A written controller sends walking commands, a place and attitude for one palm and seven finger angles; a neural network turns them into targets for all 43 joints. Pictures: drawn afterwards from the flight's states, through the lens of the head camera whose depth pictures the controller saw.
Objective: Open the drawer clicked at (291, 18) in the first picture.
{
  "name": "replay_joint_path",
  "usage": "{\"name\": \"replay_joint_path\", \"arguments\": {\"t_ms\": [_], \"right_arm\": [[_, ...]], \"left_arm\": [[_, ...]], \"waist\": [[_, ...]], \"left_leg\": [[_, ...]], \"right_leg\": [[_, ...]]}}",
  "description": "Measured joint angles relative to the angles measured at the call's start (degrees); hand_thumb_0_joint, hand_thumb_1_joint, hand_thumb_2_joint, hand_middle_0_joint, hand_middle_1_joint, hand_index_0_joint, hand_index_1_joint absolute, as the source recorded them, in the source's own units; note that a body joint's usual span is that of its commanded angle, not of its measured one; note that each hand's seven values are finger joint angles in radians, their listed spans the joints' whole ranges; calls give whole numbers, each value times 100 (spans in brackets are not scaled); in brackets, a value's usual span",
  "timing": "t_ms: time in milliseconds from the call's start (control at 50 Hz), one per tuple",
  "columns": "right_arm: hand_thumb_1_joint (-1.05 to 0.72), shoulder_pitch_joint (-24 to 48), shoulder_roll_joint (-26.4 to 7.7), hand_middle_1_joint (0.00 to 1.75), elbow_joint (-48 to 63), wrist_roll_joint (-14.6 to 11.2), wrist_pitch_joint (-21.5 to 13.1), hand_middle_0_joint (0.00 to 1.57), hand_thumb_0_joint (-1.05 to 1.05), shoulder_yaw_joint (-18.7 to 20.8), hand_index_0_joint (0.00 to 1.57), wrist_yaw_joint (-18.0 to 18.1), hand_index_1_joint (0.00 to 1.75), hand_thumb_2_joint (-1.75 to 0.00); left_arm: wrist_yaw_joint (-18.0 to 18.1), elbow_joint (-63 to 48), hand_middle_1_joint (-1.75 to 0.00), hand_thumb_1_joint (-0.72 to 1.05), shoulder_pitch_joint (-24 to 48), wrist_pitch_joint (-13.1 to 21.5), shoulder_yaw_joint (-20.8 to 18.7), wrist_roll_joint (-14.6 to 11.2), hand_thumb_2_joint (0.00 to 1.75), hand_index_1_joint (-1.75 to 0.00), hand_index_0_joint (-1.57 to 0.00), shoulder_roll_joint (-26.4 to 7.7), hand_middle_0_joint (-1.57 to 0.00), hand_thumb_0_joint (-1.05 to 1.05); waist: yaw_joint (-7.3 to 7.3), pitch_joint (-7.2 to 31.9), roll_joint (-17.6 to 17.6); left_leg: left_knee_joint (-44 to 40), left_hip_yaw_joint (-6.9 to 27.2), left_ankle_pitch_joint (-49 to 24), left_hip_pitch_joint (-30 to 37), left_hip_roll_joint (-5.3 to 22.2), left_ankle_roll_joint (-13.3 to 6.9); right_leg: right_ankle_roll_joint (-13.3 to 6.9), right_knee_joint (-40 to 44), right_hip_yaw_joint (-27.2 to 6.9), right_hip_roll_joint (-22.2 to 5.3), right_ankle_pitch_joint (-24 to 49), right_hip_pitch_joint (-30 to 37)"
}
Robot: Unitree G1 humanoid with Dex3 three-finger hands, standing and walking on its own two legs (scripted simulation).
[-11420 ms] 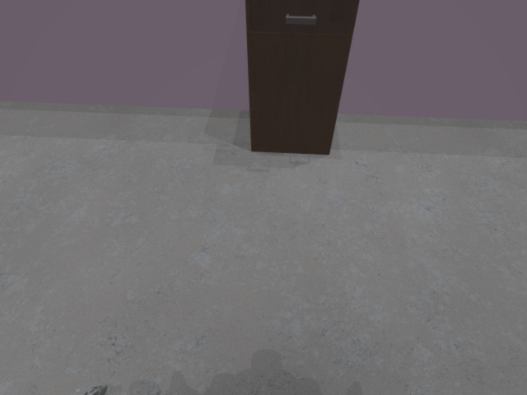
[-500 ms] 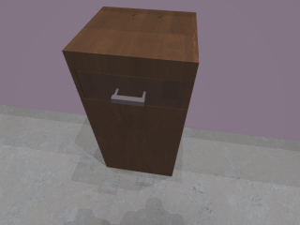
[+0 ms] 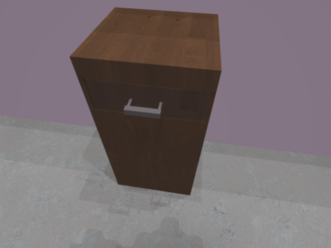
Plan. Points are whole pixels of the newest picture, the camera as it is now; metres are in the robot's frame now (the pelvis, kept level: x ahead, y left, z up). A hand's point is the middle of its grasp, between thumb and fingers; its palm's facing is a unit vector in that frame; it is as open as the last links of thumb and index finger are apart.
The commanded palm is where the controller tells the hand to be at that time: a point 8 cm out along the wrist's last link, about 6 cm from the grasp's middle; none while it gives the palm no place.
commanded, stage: look again from close up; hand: left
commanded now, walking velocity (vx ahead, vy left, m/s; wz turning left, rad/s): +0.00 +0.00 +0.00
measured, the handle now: (144, 107) +0.56 +0.11 -0.01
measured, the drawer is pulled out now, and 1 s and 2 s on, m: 0.00 0.00 0.00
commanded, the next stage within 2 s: shuffle to correct the standing spot in 0.12 s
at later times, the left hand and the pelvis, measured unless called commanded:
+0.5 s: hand out of the picture +0.05 +0.18 -0.18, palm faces -0.06 -0.96 -0.26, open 7.4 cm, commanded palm none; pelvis +0.02 -0.02 -0.01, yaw -4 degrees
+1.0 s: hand out of the picture +0.06 +0.20 -0.18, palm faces -0.07 -0.97 -0.23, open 7.3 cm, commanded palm none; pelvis +0.01 +0.02 -0.01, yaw -4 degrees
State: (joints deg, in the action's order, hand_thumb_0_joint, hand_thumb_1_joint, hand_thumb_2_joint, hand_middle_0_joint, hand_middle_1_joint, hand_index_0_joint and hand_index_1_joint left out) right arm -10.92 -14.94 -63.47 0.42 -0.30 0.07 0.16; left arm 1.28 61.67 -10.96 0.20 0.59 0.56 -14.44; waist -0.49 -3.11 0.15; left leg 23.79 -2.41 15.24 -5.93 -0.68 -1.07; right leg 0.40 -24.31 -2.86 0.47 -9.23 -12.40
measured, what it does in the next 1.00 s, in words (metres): stands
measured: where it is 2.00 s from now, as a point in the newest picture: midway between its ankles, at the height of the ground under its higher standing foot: outside the picture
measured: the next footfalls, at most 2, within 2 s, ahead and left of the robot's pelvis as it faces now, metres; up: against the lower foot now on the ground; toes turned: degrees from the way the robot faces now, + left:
none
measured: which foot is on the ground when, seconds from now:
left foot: down 0.00-1.00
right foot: down 0.00-1.00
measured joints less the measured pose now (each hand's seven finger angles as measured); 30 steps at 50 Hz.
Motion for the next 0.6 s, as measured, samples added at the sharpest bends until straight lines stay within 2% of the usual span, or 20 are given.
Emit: {"name": "replay_joint_path", "arguments": {"t_ms": [280,380,440,480,540,600], "right_arm": [[-90,65,-56,30,-35,16,2,20,0,-6,20,13,30,-90],[-90,-66,94,30,31,60,65,20,0,24,20,63,30,-90],[-90,-174,189,30,111,72,83,20,0,59,20,94,30,-90],[-90,-242,220,30,121,60,77,20,0,62,21,112,30,-90],[-90,-311,234,30,59,-19,126,20,0,89,20,127,30,-90],[-90,-334,283,30,-13,-70,170,20,0,109,20,136,30,-90]], "left_arm": [[0,18,-30,90,63,-7,-20,-2,90,-30,-20,-48,-20,0],[-58,-71,-30,90,-160,-170,-98,32,90,-30,-20,11,-20,0],[-125,-159,-30,91,-375,-255,-158,69,90,-30,-20,83,-20,0],[-122,-178,-30,91,-484,-198,-172,73,90,-30,-20,161,-20,0],[-39,-93,-30,91,-519,-32,-103,30,90,-30,-20,363,-20,0],[24,-51,-30,91,-455,40,-51,11,90,-30,-20,506,-20,0]], "waist": [[12,17,10],[57,83,-54],[98,51,-69],[96,-12,-20],[-19,-64,188],[-2,-87,191]], "left_leg": [[-144,12,-45,79,13,20],[-32,-136,97,67,36,44],[132,-315,279,91,108,85],[409,-367,474,48,205,159],[943,-169,898,-194,366,171],[1197,-11,1095,-441,333,149]], "right_leg": [[-11,113,12,11,27,67],[-53,-313,-86,41,-234,-156],[-57,-889,109,-19,-709,-380],[-106,-748,209,-17,-364,-316],[-260,-682,397,134,-478,-212],[-327,-415,467,148,-411,-99]]}}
